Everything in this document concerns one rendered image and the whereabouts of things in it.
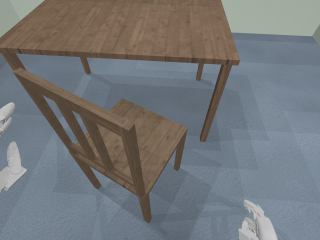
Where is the table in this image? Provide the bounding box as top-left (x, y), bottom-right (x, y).
top-left (0, 0), bottom-right (240, 142)

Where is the chair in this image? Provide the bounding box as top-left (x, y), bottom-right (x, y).
top-left (13, 67), bottom-right (188, 223)

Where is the left robot hand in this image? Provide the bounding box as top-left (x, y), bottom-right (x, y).
top-left (0, 102), bottom-right (27, 193)

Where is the right robot hand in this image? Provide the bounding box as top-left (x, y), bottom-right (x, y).
top-left (238, 199), bottom-right (278, 240)

